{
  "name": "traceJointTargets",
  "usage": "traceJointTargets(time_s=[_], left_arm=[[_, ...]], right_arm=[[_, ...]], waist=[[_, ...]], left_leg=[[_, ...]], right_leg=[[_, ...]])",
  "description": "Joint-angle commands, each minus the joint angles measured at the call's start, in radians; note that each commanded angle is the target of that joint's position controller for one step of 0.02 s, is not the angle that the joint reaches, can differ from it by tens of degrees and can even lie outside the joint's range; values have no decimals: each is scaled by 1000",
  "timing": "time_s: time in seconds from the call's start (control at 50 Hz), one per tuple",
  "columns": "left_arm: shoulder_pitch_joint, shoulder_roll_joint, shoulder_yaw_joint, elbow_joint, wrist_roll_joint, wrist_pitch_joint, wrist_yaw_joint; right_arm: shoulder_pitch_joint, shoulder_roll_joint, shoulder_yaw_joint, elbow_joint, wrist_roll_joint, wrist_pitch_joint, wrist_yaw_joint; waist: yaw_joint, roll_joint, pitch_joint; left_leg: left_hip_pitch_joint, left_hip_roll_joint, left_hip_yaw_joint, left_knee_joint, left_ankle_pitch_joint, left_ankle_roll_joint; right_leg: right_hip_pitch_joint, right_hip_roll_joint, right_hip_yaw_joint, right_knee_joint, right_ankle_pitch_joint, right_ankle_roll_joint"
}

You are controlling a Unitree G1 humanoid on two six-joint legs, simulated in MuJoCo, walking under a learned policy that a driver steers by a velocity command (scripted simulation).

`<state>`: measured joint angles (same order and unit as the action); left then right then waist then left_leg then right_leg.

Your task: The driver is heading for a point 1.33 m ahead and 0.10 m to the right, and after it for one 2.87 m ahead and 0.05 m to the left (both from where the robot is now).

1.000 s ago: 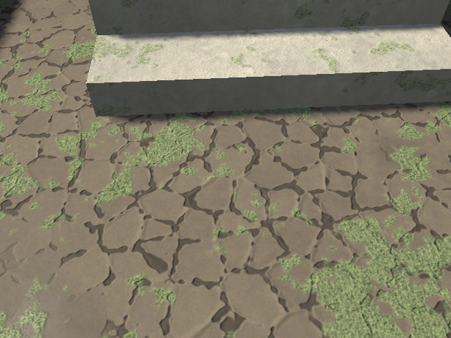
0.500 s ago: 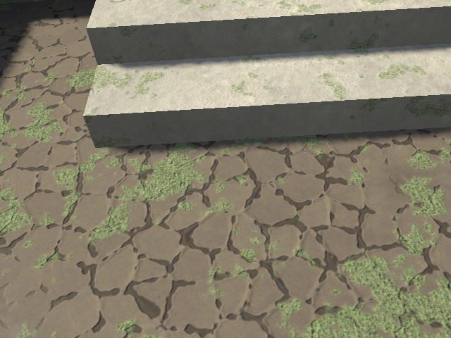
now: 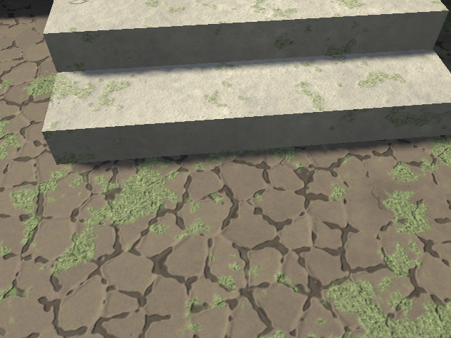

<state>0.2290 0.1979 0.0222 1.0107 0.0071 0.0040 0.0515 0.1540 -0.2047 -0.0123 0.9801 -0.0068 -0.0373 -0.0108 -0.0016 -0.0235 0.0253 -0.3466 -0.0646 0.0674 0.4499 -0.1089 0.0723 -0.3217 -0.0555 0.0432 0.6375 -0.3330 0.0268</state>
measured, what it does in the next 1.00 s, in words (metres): steps on the spot: right foot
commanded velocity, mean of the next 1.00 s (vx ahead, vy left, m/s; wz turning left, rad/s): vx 0.04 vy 0.00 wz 0.00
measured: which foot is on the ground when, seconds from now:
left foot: down 0.00-0.90, up 0.92-1.00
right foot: up 0.00-0.00, down 0.02-1.00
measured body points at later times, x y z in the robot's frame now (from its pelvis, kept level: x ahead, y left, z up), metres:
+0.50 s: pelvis +0.05 -0.03 +0.01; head +0.07 -0.03 +0.45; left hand +0.05 +0.19 -0.15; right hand +0.11 -0.28 -0.15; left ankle +0.08 +0.09 -0.73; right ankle +0.02 -0.14 -0.73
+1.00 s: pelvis +0.08 -0.03 +0.00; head +0.08 -0.02 +0.45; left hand +0.03 +0.21 -0.15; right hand +0.12 -0.27 -0.14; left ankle +0.07 +0.08 -0.70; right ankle +0.02 -0.14 -0.73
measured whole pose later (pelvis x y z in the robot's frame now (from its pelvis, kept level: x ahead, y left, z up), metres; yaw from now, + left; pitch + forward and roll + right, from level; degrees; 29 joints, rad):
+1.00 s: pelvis +0.08 -0.03 +0.00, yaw +2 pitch -1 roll +0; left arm 0.40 0.19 0.05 1.09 -0.02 -0.06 0.04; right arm 0.23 -0.19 -0.04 1.12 0.03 -0.04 -0.02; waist 0.02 -0.01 0.00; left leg -0.36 0.01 0.04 0.82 -0.45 0.07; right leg -0.10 0.01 -0.02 0.47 -0.37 -0.04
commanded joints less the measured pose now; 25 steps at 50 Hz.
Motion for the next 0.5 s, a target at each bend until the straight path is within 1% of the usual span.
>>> traceJointTargets(time_s=[0.02,0.04,0.06,0.08,0.1,0.12,0.14,0.16,0.2,0.28,0.32,0.4,0.5], left_arm=[[168,70,14,19,25,18,-3],[146,128,26,19,15,14,0],[128,123,28,29,6,3,-2],[105,96,22,29,7,-12,-3],[83,89,22,29,7,-25,-5],[67,86,23,27,4,-37,-7],[66,78,22,27,1,-46,-9],[81,70,21,31,-2,-52,-10],[105,70,21,40,-5,-55,-13],[139,68,17,49,-5,-53,-16],[147,67,16,52,-6,-50,-18],[153,59,13,54,-7,-43,-19],[152,50,12,57,-7,-37,-20]], right_arm=[[-26,-104,-16,-34,13,-2,-10],[9,-115,-24,-30,13,4,-13],[7,-107,-24,-26,8,8,-20],[14,-97,-23,-21,6,8,-24],[29,-88,-22,-12,3,8,-27],[46,-86,-22,-1,-1,8,-29],[59,-84,-22,9,-4,9,-28],[61,-85,-22,16,-3,8,-27],[56,-79,-20,26,3,6,-23],[57,-79,-20,44,9,6,-19],[63,-78,-19,54,11,9,-19],[71,-79,-20,71,13,18,-23],[68,-81,-22,87,15,28,-28]], waist=[[54,88,-3],[8,10,51],[4,-54,74],[-7,-86,69],[-21,-103,56],[-29,-101,43],[-30,-83,33],[-22,-52,28],[-12,-21,17],[0,7,-20],[2,17,-27],[1,22,-23],[0,18,-9]], left_leg=[[-165,176,-205,-223,-509,17],[-113,121,-147,-198,-457,-15],[0,90,-103,-141,-363,-32],[75,88,-98,-94,-280,-32],[123,86,-90,-64,-218,-26],[147,83,-81,-44,-173,-22],[152,84,-79,-37,-142,-18],[148,88,-83,-35,-126,-13],[139,91,-84,-29,-79,-11],[160,95,-84,-3,49,-15],[170,97,-84,8,87,-15],[180,98,-86,21,125,-19],[188,100,-89,24,138,-24]], right_leg=[[198,-5,-13,-167,84,-50],[68,-18,9,-209,-81,-79],[-60,-9,21,-262,-203,-88],[-106,-13,30,-305,-221,-81],[-117,-15,34,-322,-193,-69],[-110,-14,36,-324,-159,-61],[-92,-14,35,-317,-126,-58],[-71,-9,29,-307,-85,-57],[-24,-2,18,-283,-2,-60],[36,7,2,-247,145,-65],[53,11,-4,-238,193,-66],[69,16,-11,-231,255,-67],[79,20,-16,-234,287,-67]])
